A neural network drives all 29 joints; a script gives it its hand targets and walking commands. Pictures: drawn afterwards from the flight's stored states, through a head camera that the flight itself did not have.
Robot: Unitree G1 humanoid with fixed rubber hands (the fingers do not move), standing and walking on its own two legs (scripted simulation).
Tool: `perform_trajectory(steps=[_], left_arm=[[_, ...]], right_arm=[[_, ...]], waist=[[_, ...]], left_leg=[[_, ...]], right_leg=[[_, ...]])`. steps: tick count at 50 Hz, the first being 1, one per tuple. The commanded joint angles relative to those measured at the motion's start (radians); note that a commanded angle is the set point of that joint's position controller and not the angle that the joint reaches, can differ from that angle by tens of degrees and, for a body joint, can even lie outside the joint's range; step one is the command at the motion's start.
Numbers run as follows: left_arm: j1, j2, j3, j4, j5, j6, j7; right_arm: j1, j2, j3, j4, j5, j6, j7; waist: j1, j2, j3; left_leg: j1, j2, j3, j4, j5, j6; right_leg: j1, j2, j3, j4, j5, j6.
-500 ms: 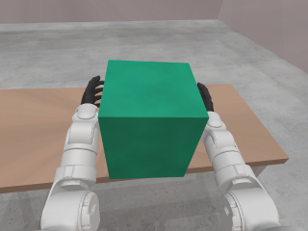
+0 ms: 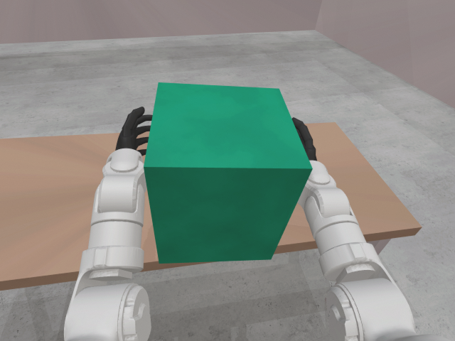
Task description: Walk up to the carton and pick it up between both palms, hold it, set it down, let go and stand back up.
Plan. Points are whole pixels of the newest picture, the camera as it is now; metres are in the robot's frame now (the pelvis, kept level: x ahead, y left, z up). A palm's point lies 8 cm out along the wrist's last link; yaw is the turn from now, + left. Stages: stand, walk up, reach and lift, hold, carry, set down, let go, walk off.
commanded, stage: reach and lift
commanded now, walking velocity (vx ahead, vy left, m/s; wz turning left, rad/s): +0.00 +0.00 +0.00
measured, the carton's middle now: (218, 176) +0.36 +0.00 +0.13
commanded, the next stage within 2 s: hold in 0.60 s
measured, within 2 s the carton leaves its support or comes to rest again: neither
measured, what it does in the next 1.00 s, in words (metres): stands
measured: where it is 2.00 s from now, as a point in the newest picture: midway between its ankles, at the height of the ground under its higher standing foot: outside the picture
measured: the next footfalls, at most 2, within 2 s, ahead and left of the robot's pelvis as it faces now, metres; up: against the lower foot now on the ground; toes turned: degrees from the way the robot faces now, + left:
none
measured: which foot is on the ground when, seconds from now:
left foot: down 0.00-1.00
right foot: down 0.00-1.00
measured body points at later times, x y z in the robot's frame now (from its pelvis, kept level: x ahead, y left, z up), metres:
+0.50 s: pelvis +0.01 +0.00 +0.00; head -0.02 +0.03 +0.45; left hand +0.40 +0.15 +0.17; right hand +0.39 -0.16 +0.16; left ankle +0.04 +0.10 -0.75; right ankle +0.02 -0.11 -0.75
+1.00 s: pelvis +0.01 +0.00 +0.00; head -0.04 +0.02 +0.45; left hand +0.38 +0.17 +0.20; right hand +0.38 -0.14 +0.19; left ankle +0.04 +0.10 -0.75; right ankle +0.02 -0.11 -0.75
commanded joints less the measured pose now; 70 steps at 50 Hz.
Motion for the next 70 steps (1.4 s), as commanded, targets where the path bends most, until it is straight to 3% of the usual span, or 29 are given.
perform_trajectory(steps=[1,6,7,8,14,29,36,40,45,53,56,63,70], left_arm=[[-0.682,-0.658,-0.454,-0.123,-0.128,-0.045,-0.175],[-0.693,-0.648,-0.449,-0.13,-0.126,-0.039,-0.182],[-0.721,-0.669,-0.438,-0.093,-0.132,-0.05,-0.173],[-0.728,-0.656,-0.431,-0.089,-0.127,-0.055,-0.164],[-0.705,-0.669,-0.472,-0.141,-0.141,-0.051,-0.152],[-0.664,-0.652,-0.525,-0.266,-0.149,-0.018,-0.156],[-0.597,-0.618,-0.551,-0.393,-0.156,0.034,-0.161],[-0.591,-0.593,-0.535,-0.421,-0.142,0.079,-0.183],[-0.637,-0.609,-0.541,-0.391,-0.145,0.098,-0.193],[-0.68,-0.619,-0.517,-0.33,-0.149,0.086,-0.19],[-0.611,-0.612,-0.529,-0.377,-0.15,0.102,-0.196],[-0.66,-0.6,-0.506,-0.38,-0.137,0.101,-0.199],[-0.704,-0.599,-0.468,-0.304,-0.127,0.096,-0.191]], right_arm=[[-0.868,0.598,0.36,-0.33,0.065,-0.081,0.085],[-0.873,0.598,0.357,-0.339,0.073,-0.076,0.079],[-0.913,0.584,0.314,-0.318,0.048,-0.078,0.091],[-0.899,0.598,0.296,-0.292,0.027,-0.081,0.102],[-0.886,0.593,0.343,-0.329,0.059,-0.089,0.096],[-0.837,0.58,0.429,-0.431,0.13,-0.051,0.065],[-0.81,0.584,0.519,-0.543,0.19,-0.015,0.034],[-0.785,0.562,0.496,-0.547,0.19,0.025,0.022],[-0.803,0.569,0.432,-0.505,0.153,0.048,0.04],[-0.847,0.58,0.404,-0.45,0.132,0.044,0.055],[-0.801,0.552,0.435,-0.487,0.173,0.048,0.048],[-0.84,0.569,0.432,-0.493,0.17,0.048,0.058],[-0.899,0.599,0.4,-0.439,0.139,0.037,0.071]], waist=[[-0.014,0.065,-0.446],[-0.015,0.059,-0.444],[-0.011,0.063,-0.406],[-0.009,0.056,-0.401],[-0.021,0.074,-0.481],[-0.025,0.077,-0.478],[0.006,0.063,-0.497],[-0.005,0.061,-0.419],[-0.026,0.078,-0.363],[-0.023,0.081,-0.393],[-0.033,0.092,-0.443],[-0.012,0.076,-0.401],[0.016,0.063,-0.381]], left_leg=[[0.195,-0.034,-0.024,-0.032,0.153,-0.042],[0.182,-0.037,-0.024,-0.037,0.139,-0.036],[0.132,-0.036,-0.028,-0.066,0.03,-0.025],[0.146,-0.022,-0.026,-0.076,0.005,-0.017],[0.217,-0.029,-0.033,-0.017,0.192,-0.041],[0.23,-0.038,-0.045,0.009,0.292,-0.057],[0.239,-0.046,-0.041,0.036,0.402,-0.052],[0.218,-0.044,-0.03,0.004,0.318,-0.047],[0.181,-0.031,-0.022,-0.032,0.201,-0.047],[0.174,-0.028,-0.025,-0.04,0.164,-0.042],[0.251,-0.029,-0.03,-0.003,0.294,-0.064],[0.2,-0.03,-0.016,-0.037,0.168,-0.042],[0.155,-0.031,-0.003,-0.058,0.084,-0.017]], right_leg=[[0.048,0.037,0.006,-0.036,0.142,0.048],[0.054,0.034,0.006,-0.037,0.139,0.053],[-0.018,0.027,-0.001,-0.041,0.026,0.047],[-0.038,0.027,-0.005,-0.04,-0.002,0.04],[0.023,0.035,0.001,-0.022,0.16,0.044],[0.067,0.044,0.007,-0.007,0.266,0.056],[0.131,0.047,0.022,0.001,0.346,0.058],[0.114,0.039,0.022,-0.019,0.253,0.058],[0.06,0.037,0.014,-0.036,0.115,0.041],[0.05,0.037,0.008,-0.032,0.084,0.037],[0.078,0.05,0.0,-0.029,0.181,0.036],[0.058,0.04,-0.001,-0.037,0.073,0.04],[0.043,0.034,0.004,-0.039,0.012,0.04]])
